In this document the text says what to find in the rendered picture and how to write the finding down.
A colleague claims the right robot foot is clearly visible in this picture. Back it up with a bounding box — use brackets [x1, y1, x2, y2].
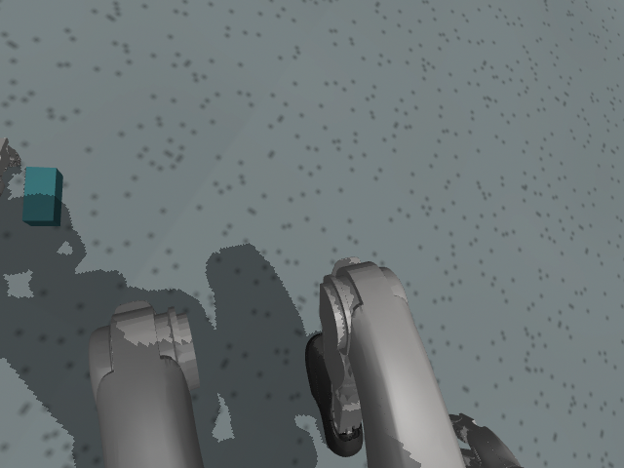
[305, 333, 363, 457]

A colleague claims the right robot hand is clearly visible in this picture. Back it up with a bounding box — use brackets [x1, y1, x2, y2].
[449, 413, 522, 468]

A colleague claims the left robot hand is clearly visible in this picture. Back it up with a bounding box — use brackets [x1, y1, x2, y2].
[0, 137, 21, 197]

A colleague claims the small box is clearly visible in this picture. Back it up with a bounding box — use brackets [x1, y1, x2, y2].
[22, 167, 63, 226]

